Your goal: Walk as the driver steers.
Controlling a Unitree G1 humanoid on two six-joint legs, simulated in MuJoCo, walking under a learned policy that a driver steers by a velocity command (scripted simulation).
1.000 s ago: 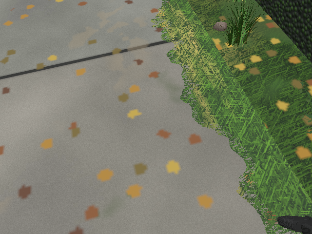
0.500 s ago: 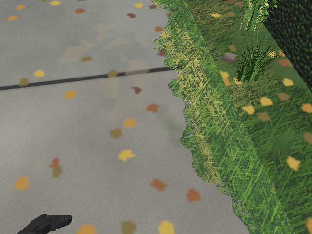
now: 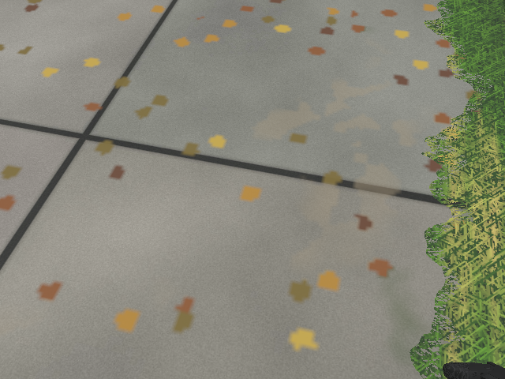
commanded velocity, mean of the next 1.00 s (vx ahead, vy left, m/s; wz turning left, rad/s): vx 0.42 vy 0.00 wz -0.28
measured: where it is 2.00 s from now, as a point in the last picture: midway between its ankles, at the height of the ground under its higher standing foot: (327, 342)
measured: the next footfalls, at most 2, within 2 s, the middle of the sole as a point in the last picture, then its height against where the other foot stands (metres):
left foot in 0.12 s outside the picture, level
right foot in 0.66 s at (346, 375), level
